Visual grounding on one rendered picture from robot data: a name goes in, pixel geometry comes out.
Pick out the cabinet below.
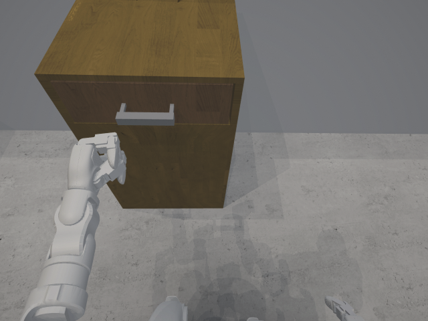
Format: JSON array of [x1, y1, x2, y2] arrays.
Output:
[[34, 0, 245, 209]]

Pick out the left robot thigh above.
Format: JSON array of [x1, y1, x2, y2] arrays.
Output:
[[148, 301, 188, 321]]

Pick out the handle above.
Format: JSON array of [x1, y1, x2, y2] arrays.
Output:
[[115, 103, 175, 126]]

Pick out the left robot hand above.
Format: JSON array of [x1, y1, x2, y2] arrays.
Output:
[[68, 132, 126, 196]]

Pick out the left robot forearm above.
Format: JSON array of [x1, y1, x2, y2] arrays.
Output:
[[19, 189, 100, 321]]

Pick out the right robot hand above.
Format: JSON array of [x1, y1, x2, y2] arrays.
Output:
[[325, 296, 364, 321]]

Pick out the left robot shin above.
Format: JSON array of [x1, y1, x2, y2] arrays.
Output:
[[165, 296, 179, 302]]

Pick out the drawer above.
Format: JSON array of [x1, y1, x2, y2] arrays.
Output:
[[50, 80, 233, 124]]

